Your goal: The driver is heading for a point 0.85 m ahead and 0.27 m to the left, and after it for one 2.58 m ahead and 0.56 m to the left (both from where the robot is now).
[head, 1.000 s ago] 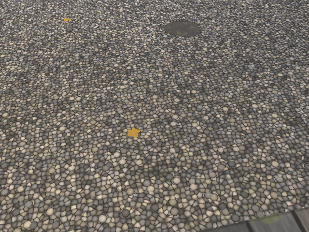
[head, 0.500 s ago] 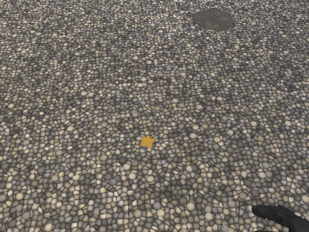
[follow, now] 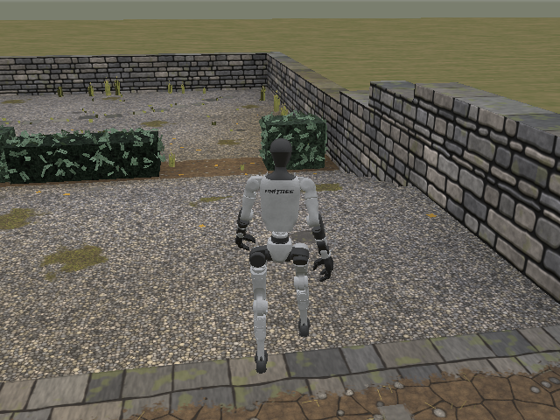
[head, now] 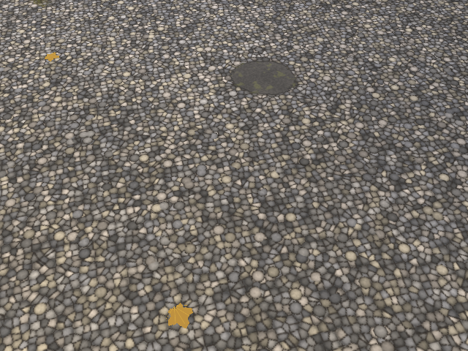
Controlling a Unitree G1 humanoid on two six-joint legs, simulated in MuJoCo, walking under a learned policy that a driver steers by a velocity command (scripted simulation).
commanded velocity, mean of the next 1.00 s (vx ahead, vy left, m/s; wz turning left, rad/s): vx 0.50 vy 0.00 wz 0.51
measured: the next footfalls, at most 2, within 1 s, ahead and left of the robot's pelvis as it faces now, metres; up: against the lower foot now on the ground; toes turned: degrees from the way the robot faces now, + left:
right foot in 0.08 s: +0.23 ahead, -0.14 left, +0.00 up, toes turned +1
left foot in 0.62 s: +0.46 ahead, +0.17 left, +0.00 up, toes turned +24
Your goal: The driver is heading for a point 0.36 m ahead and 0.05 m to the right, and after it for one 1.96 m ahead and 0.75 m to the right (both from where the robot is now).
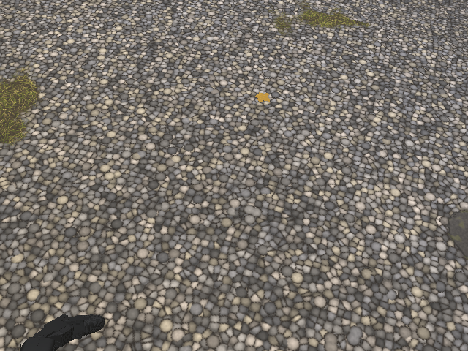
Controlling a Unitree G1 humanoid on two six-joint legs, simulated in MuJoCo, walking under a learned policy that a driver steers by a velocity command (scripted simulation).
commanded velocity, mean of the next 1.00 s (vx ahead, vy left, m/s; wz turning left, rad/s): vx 0.50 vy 0.00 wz -0.17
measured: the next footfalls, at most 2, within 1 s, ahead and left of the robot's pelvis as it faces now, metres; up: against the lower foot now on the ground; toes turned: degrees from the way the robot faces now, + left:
right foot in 0.10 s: +0.25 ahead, -0.14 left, +0.00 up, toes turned +7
left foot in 0.56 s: +0.44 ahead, +0.13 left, +0.00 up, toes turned -2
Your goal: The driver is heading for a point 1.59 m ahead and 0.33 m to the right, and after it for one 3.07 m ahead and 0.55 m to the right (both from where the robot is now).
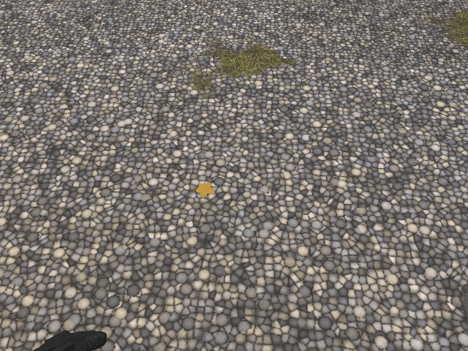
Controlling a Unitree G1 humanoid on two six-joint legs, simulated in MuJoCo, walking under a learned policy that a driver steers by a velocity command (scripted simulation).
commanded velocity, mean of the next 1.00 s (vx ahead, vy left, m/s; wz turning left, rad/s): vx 0.50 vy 0.00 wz -0.49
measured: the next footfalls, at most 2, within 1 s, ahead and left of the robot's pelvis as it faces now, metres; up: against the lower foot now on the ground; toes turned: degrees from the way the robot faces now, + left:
right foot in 0.06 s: +0.20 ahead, -0.11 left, +0.00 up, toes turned -5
left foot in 0.54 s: +0.50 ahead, +0.04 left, +0.00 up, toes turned -22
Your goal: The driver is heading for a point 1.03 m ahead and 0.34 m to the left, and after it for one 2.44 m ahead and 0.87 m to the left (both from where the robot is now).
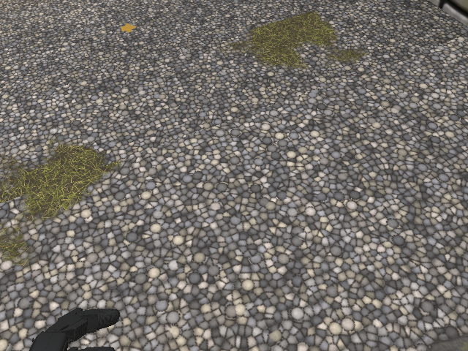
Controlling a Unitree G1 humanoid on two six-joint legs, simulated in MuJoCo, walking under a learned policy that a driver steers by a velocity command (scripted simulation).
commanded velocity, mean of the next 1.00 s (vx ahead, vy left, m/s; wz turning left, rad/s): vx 0.50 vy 0.00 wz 0.46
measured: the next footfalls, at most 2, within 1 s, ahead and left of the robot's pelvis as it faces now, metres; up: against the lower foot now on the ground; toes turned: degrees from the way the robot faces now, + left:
right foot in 0.04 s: +0.18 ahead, -0.13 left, +0.00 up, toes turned -1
left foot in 0.56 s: +0.43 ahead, +0.17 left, +0.00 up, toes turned +20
